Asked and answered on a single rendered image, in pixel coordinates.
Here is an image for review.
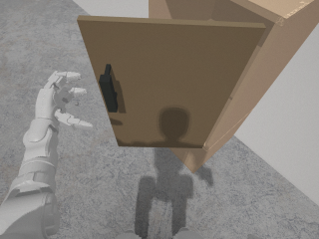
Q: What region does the robot left hand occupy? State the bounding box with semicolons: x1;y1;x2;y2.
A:
35;71;95;131

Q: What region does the robot left shin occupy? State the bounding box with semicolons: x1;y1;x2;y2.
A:
125;229;136;234

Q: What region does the handle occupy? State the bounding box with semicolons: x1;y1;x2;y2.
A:
99;64;118;113

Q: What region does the cupboard door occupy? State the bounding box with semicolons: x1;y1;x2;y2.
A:
77;15;266;148

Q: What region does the robot right shin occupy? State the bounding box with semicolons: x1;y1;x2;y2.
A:
177;227;189;234

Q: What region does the robot shin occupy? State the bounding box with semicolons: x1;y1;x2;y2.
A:
125;229;136;234
177;227;189;234

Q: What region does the left robot upper arm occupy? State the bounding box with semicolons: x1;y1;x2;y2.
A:
0;192;61;239

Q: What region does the robot left forearm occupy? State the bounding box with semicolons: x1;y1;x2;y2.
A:
0;118;60;209

